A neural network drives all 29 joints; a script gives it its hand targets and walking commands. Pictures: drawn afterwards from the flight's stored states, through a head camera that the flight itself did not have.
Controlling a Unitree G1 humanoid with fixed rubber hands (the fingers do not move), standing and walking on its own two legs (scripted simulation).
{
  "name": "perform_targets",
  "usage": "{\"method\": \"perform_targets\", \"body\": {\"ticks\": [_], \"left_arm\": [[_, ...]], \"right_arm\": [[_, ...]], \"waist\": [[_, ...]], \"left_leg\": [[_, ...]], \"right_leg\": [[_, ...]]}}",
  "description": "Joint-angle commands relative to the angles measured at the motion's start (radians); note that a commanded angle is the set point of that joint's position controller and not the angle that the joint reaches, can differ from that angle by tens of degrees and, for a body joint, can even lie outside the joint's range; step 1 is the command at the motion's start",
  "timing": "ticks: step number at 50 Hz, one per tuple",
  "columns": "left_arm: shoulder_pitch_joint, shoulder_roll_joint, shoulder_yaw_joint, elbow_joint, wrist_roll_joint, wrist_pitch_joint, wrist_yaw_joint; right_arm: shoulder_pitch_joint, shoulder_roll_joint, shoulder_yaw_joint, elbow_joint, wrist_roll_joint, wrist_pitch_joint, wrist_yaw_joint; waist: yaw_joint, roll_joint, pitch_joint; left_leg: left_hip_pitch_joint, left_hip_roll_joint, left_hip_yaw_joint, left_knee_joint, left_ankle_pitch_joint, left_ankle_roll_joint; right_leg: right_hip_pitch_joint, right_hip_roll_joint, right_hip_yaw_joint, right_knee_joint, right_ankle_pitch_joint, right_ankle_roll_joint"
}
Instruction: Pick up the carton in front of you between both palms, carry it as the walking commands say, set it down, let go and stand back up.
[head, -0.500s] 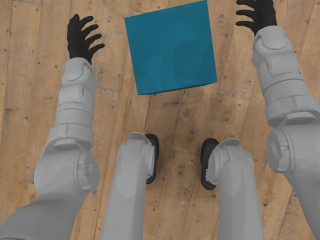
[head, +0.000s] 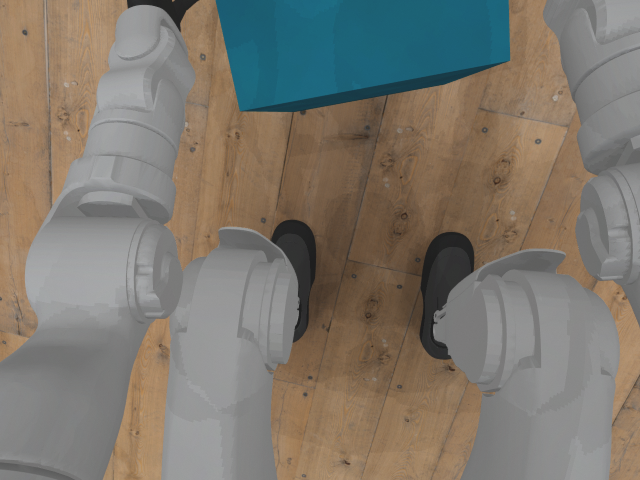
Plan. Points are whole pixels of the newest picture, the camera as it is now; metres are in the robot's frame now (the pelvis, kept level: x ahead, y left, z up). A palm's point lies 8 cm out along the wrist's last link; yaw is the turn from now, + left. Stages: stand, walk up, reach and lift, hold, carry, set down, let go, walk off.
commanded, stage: reach and lift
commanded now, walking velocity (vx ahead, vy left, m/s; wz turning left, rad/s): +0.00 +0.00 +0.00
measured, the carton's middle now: out of the picture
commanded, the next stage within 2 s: none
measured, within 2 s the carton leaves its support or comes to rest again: leaves its support in 0.74 s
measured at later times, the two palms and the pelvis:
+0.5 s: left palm out of the picture +0.52 +0.18 -0.17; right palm out of the picture +0.57 -0.12 -0.17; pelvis +0.00 +0.00 +0.01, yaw +0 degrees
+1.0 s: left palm out of the picture +0.51 +0.17 -0.06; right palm out of the picture +0.54 -0.13 -0.07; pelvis +0.00 +0.01 +0.02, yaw -2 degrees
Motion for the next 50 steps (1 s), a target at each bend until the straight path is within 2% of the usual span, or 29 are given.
{"method": "perform_targets", "body": {"ticks": [1, 5, 11, 14, 19, 22, 23, 25, 28, 30, 33, 36, 40, 42, 43, 46, 48, 50], "left_arm": [[-0.238, 0.150, -0.007, -0.127, -0.035, -0.033, 0.001], [-0.174, 0.128, -0.020, -0.095, -0.036, -0.030, 0.005], [-0.159, 0.082, 0.001, -0.051, 0.018, -0.029, -0.004], [-0.189, 0.073, -0.001, -0.069, 0.031, -0.033, -0.005], [-0.267, -0.016, -0.065, -0.096, 0.008, -0.035, -0.008], [-0.274, -0.033, -0.027, -0.084, 0.048, -0.033, 0.000], [-0.317, -0.128, -0.071, -0.116, 0.043, -0.035, -0.015], [-0.428, -0.365, -0.125, -0.112, 0.037, -0.026, -0.067], [-0.589, -0.711, -0.171, -0.162, 0.073, 0.018, -0.176], [-0.606, -0.817, -0.169, -0.193, 0.096, 0.051, -0.238], [-0.629, -0.920, -0.184, -0.269, 0.082, 0.084, -0.290], [-0.636, -1.024, -0.228, -0.351, 0.035, 0.108, -0.318], [-0.629, -1.125, -0.285, -0.495, -0.005, 0.158, -0.323], [-0.625, -1.145, -0.302, -0.561, -0.002, 0.193, -0.333], [-0.621, -1.176, -0.324, -0.589, 0.004, 0.205, -0.329], [-0.600, -1.208, -0.351, -0.646, 0.040, 0.239, -0.325], [-0.549, -1.220, -0.333, -0.609, 0.078, 0.260, -0.327], [-0.479, -1.243, -0.276, -0.523, 0.149, 0.284, -0.332]], "right_arm": [[-0.317, -0.081, 0.019, -0.167, 0.014, -0.026, -0.013], [-0.260, -0.061, 0.009, -0.191, 0.016, -0.021, -0.017], [-0.172, -0.033, -0.060, -0.085, -0.036, -0.022, -0.002], [-0.185, -0.029, -0.068, -0.066, -0.041, -0.030, -0.001], [-0.255, 0.061, -0.017, -0.067, -0.012, -0.041, 0.000], [-0.279, 0.085, -0.026, -0.067, -0.040, -0.040, -0.008], [-0.310, 0.206, 0.017, -0.090, -0.028, -0.040, 0.007], [-0.396, 0.447, 0.064, -0.075, -0.026, -0.033, 0.053], [-0.455, 0.819, 0.067, -0.076, -0.084, 0.000, 0.152], [-0.428, 0.944, 0.035, -0.092, -0.115, 0.025, 0.199], [-0.403, 1.061, 0.014, -0.147, -0.126, 0.051, 0.231], [-0.433, 1.163, 0.050, -0.262, -0.094, 0.070, 0.241], [-0.508, 1.286, 0.142, -0.495, -0.044, 0.101, 0.228], [-0.504, 1.339, 0.165, -0.592, -0.056, 0.135, 0.221], [-0.484, 1.373, 0.172, -0.612, -0.072, 0.151, 0.214], [-0.378, 1.420, 0.150, -0.608, -0.117, 0.194, 0.209], [-0.304, 1.445, 0.114, -0.545, -0.151, 0.221, 0.216], [-0.236, 1.463, 0.050, -0.454, -0.203, 0.242, 0.234]], "waist": [[0.056, -0.187, -1.432], [0.053, -0.163, -1.435], [0.029, -0.107, -1.210], [0.023, -0.087, -1.197], [0.020, -0.088, -1.221], [0.029, -0.091, -1.223], [0.040, -0.100, -1.225], [0.032, -0.111, -1.214], [0.017, -0.135, -1.147], [0.015, -0.135, -1.128], [0.017, -0.125, -1.199], [0.026, -0.139, -1.382], [0.043, -0.165, -1.773], [0.040, -0.167, -1.914], [0.028, -0.167, -1.953], [0.004, -0.137, -1.923], [-0.001, -0.128, -1.802], [0.007, -0.122, -1.618]], "left_leg": [[0.622, -0.013, 0.056, -0.144, 0.401, -0.022], [0.654, -0.019, 0.056, -0.141, 0.433, -0.020], [0.562, -0.022, 0.035, -0.162, 0.334, -0.031], [0.572, -0.024, 0.031, -0.168, 0.325, -0.033], [0.600, -0.036, 0.034, -0.179, 0.314, -0.032], [0.608, -0.045, 0.043, -0.181, 0.299, -0.035], [0.623, -0.054, 0.046, -0.188, 0.298, -0.029], [0.597, -0.066, 0.048, -0.178, 0.300, -0.024], [0.543, -0.090, 0.059, -0.152, 0.254, -0.022], [0.507, -0.098, 0.075, -0.143, 0.234, -0.020], [0.511, -0.103, 0.092, -0.129, 0.274, -0.016], [0.580, -0.108, 0.102, -0.115, 0.373, -0.009], [0.707, -0.116, 0.106, -0.115, 0.516, -0.009], [0.695, -0.124, 0.109, -0.134, 0.538, -0.012], [0.687, -0.129, 0.115, -0.149, 0.533, -0.016], [0.680, -0.139, 0.108, -0.202, 0.469, -0.019], [0.662, -0.142, 0.104, -0.252, 0.367, -0.014], [0.619, -0.142, 0.098, -0.311, 0.255, -0.006]], "right_leg": [[0.760, 0.001, -0.042, -0.111, 0.332, 0.006], [0.736, 0.012, -0.055, -0.107, 0.342, 0.007], [0.550, 0.013, -0.042, -0.135, 0.227, 0.002], [0.530, 0.016, -0.039, -0.145, 0.215, -0.001], [0.558, 0.026, -0.044, -0.155, 0.207, -0.004], [0.586, 0.036, -0.047, -0.161, 0.196, 0.000], [0.596, 0.046, -0.053, -0.165, 0.193, -0.002], [0.593, 0.061, -0.048, -0.160, 0.207, -0.007], [0.572, 0.090, -0.055, -0.147, 0.196, -0.018], [0.563, 0.099, -0.069, -0.142, 0.192, -0.021], [0.584, 0.108, -0.084, -0.130, 0.238, -0.030], [0.660, 0.116, -0.093, -0.118, 0.326, -0.029], [0.856, 0.128, -0.102, -0.114, 0.473, -0.021], [0.958, 0.132, -0.103, -0.128, 0.535, -0.020], [0.969, 0.141, -0.110, -0.142, 0.544, -0.017], [0.915, 0.151, -0.119, -0.195, 0.477, -0.012], [0.820, 0.154, -0.122, -0.249, 0.363, -0.011], [0.698, 0.154, -0.124, -0.310, 0.235, -0.010]]}}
